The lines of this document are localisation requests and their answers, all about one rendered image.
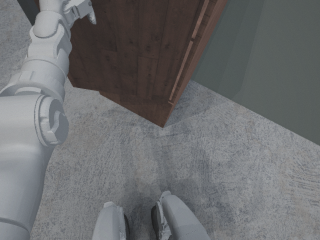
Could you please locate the left robot hand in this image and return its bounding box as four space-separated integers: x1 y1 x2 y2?
39 0 97 29

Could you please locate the robot left forearm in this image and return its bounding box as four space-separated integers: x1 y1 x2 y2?
0 10 72 106

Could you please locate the robot right thigh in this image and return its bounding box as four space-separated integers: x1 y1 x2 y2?
156 195 211 240

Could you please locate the robot right shin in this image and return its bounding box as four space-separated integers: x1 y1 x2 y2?
157 191 172 240

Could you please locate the handle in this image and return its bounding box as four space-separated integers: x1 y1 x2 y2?
17 0 40 26

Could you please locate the left robot upper arm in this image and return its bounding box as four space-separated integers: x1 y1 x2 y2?
0 94 69 240

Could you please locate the cupboard door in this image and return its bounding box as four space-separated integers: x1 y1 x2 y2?
34 0 205 103

